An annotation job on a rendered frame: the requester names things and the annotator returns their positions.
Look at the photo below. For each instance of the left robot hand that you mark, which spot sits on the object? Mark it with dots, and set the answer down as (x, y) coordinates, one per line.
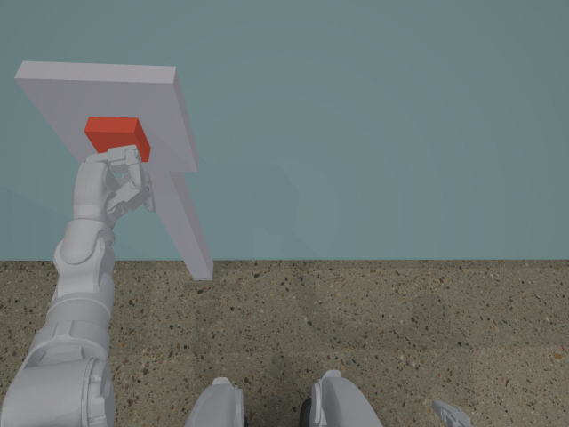
(98, 195)

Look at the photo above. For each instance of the robot thigh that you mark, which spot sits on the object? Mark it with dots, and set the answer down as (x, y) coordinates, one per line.
(219, 405)
(337, 402)

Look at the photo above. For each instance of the left robot upper arm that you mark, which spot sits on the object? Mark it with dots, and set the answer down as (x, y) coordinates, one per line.
(76, 393)

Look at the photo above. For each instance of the right robot thigh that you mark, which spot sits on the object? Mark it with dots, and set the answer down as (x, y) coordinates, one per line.
(337, 402)

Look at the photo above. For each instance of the left robot forearm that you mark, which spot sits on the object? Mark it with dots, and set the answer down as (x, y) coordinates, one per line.
(76, 325)

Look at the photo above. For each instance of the button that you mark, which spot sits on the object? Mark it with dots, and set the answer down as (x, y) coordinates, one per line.
(111, 132)

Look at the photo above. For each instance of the left robot thigh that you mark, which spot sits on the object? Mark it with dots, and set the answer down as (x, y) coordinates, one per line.
(219, 405)

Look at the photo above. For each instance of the right robot hand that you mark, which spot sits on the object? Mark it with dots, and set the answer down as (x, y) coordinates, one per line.
(450, 415)

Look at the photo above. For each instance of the panel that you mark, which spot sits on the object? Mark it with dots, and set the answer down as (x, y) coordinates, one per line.
(67, 94)

